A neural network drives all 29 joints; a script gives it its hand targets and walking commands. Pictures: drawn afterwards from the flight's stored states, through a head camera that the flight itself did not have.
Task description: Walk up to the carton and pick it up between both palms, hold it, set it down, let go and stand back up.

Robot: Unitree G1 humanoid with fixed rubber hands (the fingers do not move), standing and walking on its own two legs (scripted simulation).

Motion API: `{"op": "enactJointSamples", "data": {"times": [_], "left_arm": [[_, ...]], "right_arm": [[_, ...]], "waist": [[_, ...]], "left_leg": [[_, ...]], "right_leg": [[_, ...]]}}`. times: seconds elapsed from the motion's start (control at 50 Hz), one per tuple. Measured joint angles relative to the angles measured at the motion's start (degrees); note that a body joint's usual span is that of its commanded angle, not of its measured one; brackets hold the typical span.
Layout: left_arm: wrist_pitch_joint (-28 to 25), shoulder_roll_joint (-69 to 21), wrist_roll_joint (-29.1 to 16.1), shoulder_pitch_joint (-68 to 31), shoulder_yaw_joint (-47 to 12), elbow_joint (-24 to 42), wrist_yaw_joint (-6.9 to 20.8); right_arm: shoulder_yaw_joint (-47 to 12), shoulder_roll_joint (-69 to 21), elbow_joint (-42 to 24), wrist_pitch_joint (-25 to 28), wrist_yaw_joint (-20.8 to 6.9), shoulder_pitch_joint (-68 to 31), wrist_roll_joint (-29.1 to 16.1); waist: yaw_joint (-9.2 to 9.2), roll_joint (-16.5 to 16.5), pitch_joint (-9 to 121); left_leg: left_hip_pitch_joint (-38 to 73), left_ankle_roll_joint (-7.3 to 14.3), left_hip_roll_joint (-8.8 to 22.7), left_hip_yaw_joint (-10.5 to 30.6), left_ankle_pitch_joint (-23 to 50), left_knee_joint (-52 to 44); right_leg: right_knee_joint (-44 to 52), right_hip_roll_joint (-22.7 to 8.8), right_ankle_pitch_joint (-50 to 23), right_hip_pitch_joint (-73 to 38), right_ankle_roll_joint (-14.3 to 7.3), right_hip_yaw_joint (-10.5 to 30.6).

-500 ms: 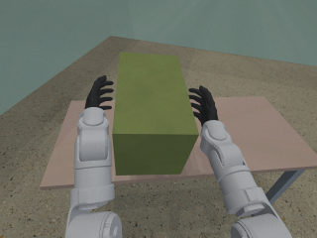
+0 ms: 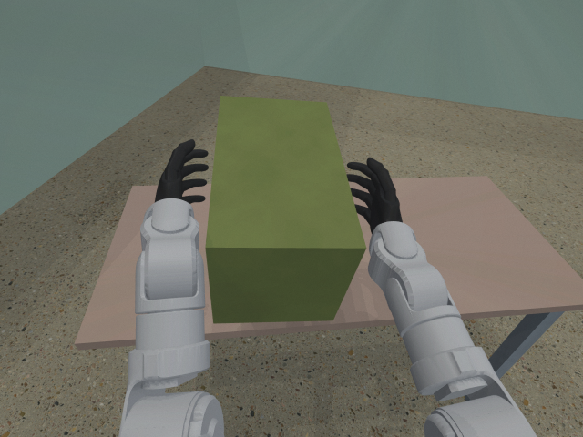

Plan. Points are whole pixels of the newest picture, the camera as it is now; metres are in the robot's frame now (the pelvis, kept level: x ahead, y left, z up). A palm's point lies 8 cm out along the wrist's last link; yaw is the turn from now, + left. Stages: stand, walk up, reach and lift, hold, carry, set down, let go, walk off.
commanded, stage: hold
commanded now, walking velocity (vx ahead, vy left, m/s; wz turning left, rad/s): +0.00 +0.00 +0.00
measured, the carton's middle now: (274, 204) +0.44 +0.02 +0.12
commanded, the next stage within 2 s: none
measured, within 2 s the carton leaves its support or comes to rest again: neither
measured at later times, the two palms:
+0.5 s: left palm (174, 203) +0.37 +0.15 +0.19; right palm (379, 212) +0.36 -0.12 +0.17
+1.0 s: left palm (174, 206) +0.35 +0.15 +0.19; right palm (384, 221) +0.34 -0.12 +0.17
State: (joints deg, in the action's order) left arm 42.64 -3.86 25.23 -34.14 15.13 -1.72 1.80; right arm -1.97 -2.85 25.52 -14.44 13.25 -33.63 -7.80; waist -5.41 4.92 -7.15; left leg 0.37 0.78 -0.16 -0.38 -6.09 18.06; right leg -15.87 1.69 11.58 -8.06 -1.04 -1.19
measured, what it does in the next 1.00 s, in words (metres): stands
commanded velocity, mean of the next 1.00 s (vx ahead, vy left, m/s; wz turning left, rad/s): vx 0.00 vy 0.00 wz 0.00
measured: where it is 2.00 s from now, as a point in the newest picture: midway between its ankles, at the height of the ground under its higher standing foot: outside the picture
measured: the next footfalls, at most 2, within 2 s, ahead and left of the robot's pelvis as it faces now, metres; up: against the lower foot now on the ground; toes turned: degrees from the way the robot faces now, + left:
none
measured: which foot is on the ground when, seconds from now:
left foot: down 0.00-1.00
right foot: down 0.00-1.00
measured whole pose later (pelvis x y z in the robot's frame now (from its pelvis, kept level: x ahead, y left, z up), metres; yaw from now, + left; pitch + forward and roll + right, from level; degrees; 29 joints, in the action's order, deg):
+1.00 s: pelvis +0.00 +0.00 +0.00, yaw +0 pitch -13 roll +0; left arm 43.3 -4.2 25.0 -32.8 14.5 -0.4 1.9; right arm -2.1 -2.9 24.1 -14.6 13.6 -32.5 -7.3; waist -5.1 4.6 -7.4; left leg 0.7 0.8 -0.1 -0.6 -6.1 18.0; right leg -16.1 1.7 11.6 -8.2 -1.1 -1.1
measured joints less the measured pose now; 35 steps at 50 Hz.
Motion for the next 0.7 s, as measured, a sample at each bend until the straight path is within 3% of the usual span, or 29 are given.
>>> {"op": "enactJointSamples", "data": {"times": [0.24,0.48,0.7], "left_arm": [[-1.6,0.7,-1.2,-2.6,0.2,-4.0,-1.4],[-0.3,0.7,-1.4,1.8,-1.2,1.8,-0.9],[0.2,0.1,-1.6,1.9,-1.7,2.5,-1.7]], "right_arm": [[2.0,0.1,3.2,1.0,-0.9,-2.9,1.2],[-1.5,0.9,-0.9,0.8,0.7,-0.2,-2.0],[-1.5,1.5,-1.8,0.3,0.4,0.2,-2.1]], "waist": [[0.71,-0.1,1.8],[-0.42,0.6,0.8],[0.05,-0.1,1.0]], "left_leg": [[-2.5,0.1,-0.2,0.0,0.8,-0.7],[-1.7,-0.1,-0.2,0.3,-0.5,0.4],[-1.5,0.2,-0.2,-0.2,-0.6,0.3]], "right_leg": [[-0.9,-0.2,0.1,3.2,-0.1,0.0],[0.2,-0.1,0.3,1.2,0.0,-0.4],[0.1,-0.3,0.4,1.4,0.2,0.1]]}}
